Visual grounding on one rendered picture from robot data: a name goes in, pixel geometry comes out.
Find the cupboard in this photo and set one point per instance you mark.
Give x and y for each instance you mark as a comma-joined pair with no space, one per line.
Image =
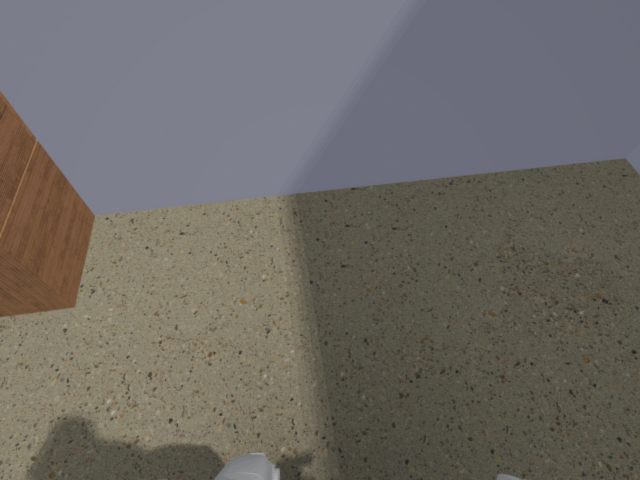
45,226

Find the robot left thigh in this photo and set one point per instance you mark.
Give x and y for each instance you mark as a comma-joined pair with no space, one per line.
249,467

